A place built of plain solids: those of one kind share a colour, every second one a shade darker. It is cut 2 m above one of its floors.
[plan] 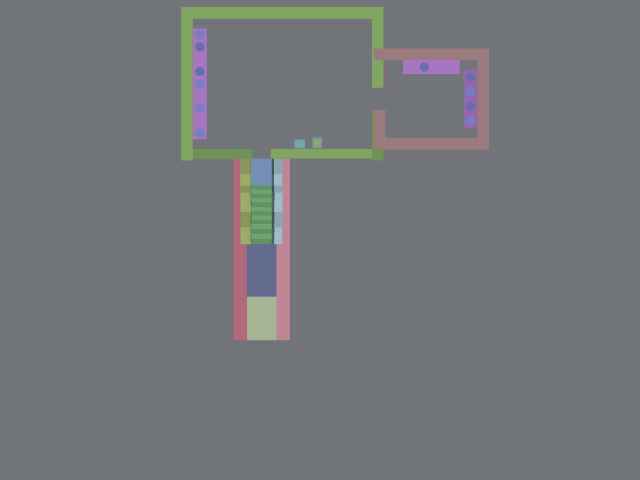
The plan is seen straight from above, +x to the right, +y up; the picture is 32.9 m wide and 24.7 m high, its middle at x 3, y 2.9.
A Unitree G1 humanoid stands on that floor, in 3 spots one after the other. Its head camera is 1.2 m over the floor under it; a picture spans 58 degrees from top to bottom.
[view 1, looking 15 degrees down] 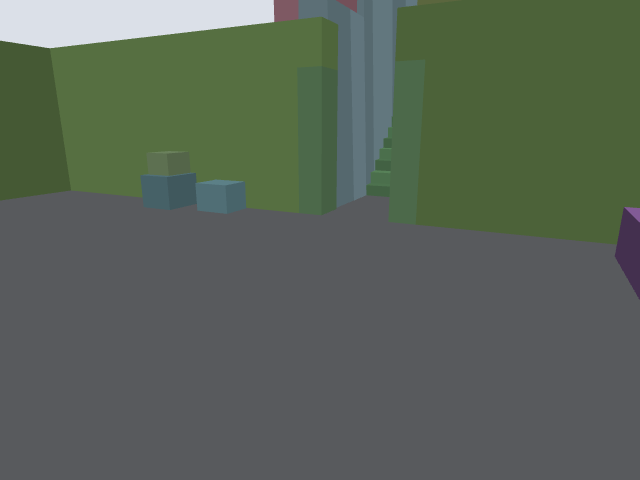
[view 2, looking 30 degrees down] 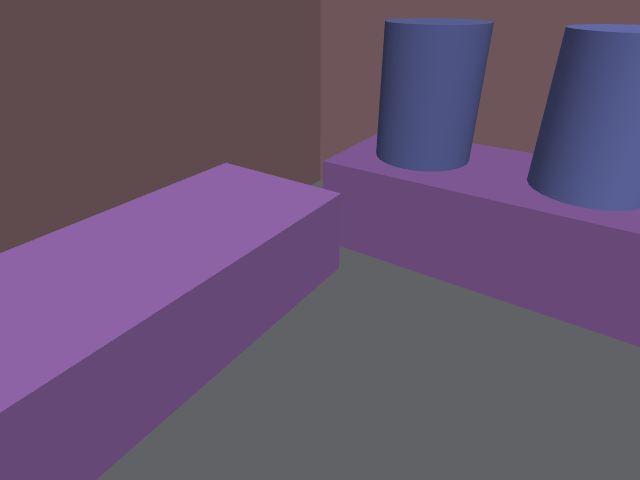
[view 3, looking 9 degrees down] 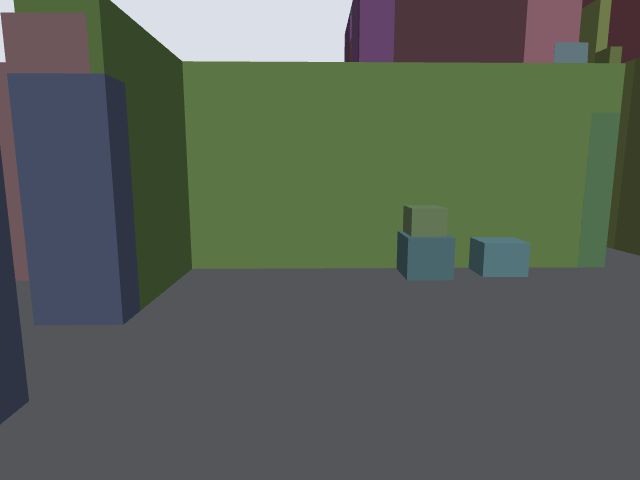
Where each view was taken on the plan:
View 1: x -2.04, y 12.79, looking -64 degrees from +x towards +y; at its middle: ground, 4.64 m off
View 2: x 8.65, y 10.51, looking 34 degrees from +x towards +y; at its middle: bench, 1.92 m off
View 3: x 4.17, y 12.89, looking -91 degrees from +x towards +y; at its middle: wall_chamber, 5.37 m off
